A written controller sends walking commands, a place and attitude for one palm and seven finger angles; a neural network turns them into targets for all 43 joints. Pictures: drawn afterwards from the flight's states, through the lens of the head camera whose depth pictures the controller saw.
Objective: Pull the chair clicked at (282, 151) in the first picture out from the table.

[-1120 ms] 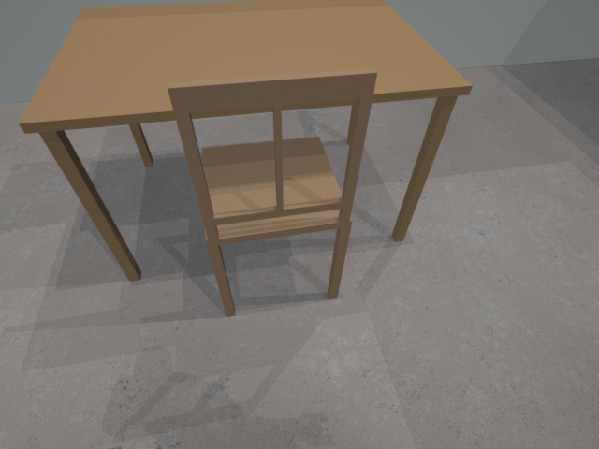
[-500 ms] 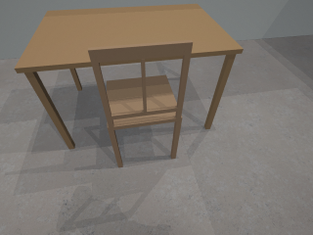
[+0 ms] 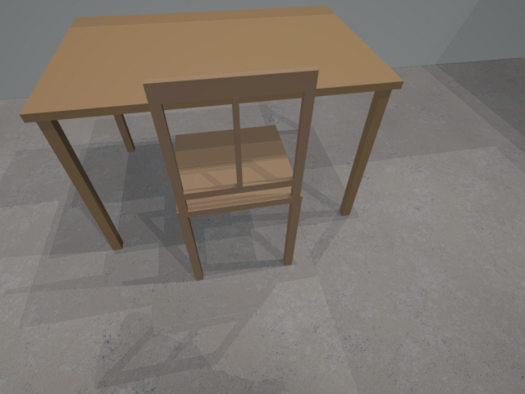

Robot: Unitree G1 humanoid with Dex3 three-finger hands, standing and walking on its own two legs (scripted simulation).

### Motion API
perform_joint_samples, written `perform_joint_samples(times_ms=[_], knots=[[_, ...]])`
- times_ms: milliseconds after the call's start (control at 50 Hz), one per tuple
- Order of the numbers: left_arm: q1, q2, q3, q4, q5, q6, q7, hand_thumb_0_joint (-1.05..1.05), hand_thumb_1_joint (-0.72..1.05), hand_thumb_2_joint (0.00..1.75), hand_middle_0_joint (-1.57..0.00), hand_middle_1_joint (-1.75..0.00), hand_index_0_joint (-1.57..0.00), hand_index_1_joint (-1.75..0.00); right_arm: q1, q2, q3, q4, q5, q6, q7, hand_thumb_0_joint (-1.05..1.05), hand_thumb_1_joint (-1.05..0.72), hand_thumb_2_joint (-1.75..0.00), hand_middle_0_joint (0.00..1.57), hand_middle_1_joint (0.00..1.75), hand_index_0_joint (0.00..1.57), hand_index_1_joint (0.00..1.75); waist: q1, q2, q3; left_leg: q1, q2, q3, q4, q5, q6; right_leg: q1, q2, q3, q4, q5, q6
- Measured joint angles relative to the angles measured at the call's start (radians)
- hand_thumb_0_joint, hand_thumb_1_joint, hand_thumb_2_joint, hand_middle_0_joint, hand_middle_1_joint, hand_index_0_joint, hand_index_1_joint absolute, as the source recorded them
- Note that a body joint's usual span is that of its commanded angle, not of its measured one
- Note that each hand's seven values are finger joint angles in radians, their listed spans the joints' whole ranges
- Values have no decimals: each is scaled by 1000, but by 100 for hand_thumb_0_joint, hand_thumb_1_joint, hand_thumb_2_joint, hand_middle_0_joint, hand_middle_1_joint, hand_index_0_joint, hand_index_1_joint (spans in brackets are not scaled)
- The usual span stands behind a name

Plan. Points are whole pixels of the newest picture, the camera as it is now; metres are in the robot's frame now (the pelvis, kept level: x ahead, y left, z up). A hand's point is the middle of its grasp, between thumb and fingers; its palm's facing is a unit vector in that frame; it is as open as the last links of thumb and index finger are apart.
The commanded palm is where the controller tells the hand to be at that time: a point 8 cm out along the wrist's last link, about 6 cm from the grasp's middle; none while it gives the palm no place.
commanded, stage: look at it before walking up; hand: left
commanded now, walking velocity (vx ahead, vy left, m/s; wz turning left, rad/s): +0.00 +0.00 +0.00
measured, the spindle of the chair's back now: (237, 146) +0.75 +0.11 -0.08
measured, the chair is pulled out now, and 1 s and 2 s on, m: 0.00 0.00 0.00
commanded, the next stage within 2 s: turn to face it in 0.42 s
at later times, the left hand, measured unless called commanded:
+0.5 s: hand out of the picture +0.06 +0.23 -0.16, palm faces +0.00 -0.95 -0.32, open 7.4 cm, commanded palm none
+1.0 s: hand out of the picture +0.01 +0.21 -0.19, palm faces +0.13 -0.97 -0.22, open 7.4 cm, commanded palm none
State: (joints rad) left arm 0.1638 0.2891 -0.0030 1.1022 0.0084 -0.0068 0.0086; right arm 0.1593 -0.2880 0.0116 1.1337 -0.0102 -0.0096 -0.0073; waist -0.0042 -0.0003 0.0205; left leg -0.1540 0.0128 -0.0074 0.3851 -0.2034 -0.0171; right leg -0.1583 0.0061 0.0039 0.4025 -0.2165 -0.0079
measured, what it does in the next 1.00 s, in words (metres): stands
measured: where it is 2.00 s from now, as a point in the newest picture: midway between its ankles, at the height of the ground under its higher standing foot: outside the picture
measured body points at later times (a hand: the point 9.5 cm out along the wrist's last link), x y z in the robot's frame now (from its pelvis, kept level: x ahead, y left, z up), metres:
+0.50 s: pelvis +0.00 +0.00 +0.00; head +0.00 +0.00 +0.45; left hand +0.06 +0.28 -0.14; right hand +0.06 -0.28 -0.14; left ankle +0.00 +0.13 -0.74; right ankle +0.00 -0.11 -0.74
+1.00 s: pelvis -0.01 +0.01 -0.01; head +0.00 +0.02 +0.43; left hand +0.00 +0.26 -0.17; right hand +0.04 -0.22 -0.16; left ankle +0.00 +0.13 -0.74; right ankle +0.00 -0.11 -0.74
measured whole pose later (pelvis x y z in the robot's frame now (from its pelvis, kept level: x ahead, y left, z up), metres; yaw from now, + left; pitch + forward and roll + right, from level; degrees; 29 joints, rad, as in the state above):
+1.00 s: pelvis -0.01 +0.01 -0.01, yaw +6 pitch -1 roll +0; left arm 0.22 0.22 0.03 1.04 0.01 0.04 0.03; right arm 0.23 -0.17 0.00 1.06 -0.02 0.03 -0.01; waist 0.00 -0.02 0.04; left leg -0.29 -0.04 -0.09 0.58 -0.27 0.00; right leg -0.25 -0.04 -0.07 0.58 -0.32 0.01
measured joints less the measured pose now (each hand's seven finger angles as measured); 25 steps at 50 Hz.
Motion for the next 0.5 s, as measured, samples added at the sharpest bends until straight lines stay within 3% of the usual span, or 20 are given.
perform_joint_samples(times_ms=[500], knots=[[2,12,6,6,1,1,0,0,91,89,-20,-30,-20,-30,-8,-9,2,-2,0,-1,-2,1,-91,-90,20,30,20,30,5,4,0,19,-1,-3,-23,6,-1,18,-1,-3,-19,3,0]])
